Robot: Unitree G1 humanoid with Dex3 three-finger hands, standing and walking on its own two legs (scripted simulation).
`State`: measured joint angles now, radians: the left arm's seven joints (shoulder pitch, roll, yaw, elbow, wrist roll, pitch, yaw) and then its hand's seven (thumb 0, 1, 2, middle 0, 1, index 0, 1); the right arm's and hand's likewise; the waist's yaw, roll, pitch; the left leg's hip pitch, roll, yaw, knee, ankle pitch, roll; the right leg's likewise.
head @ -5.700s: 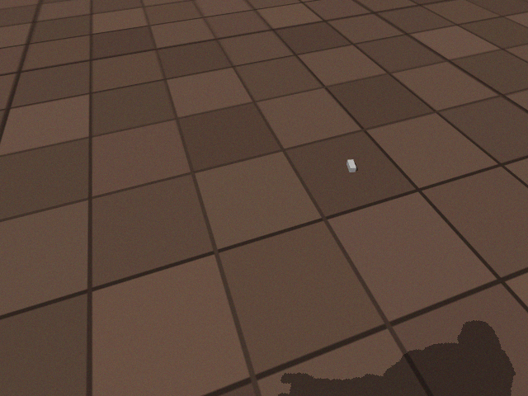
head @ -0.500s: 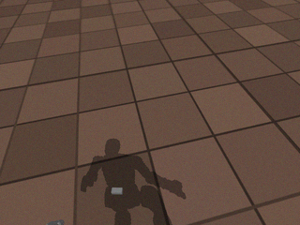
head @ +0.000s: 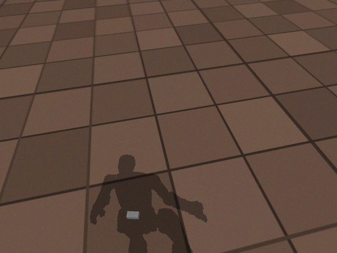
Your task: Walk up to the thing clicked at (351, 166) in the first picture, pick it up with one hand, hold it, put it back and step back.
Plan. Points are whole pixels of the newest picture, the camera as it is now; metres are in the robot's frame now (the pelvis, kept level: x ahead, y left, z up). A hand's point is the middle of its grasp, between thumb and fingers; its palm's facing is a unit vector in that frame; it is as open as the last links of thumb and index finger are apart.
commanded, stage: walk up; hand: left
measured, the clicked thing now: (133, 215) +0.46 +0.25 -0.76
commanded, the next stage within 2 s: stand in 0.04 s
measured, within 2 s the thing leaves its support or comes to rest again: neither
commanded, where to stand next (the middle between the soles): +0.07 +0.01 m, yaw -2 degrees
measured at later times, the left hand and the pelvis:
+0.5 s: hand out of the picture +0.08 +0.24 -0.15, palm faces -0.03 -0.94 -0.33, open 7.4 cm; pelvis +0.00 -0.01 +0.00, yaw -1 degrees
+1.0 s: hand out of the picture +0.09 +0.23 -0.15, palm faces -0.04 -0.94 -0.34, open 7.4 cm; pelvis +0.01 -0.02 +0.00, yaw -1 degrees
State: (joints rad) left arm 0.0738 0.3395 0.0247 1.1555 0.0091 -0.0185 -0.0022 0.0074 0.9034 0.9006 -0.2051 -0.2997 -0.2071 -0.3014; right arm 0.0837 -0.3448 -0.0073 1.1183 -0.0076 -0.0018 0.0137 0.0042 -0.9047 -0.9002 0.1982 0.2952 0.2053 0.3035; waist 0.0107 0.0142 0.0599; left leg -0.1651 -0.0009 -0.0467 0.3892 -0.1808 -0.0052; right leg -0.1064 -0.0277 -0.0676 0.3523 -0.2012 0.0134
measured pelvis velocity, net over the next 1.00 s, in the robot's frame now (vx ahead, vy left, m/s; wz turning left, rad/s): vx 0.01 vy -0.02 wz -0.02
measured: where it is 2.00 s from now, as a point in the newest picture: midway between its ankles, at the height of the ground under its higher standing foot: outside the picture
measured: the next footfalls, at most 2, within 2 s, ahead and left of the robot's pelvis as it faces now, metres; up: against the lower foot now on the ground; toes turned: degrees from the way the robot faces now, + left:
none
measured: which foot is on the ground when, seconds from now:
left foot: down 0.00-1.00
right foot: down 0.00-1.00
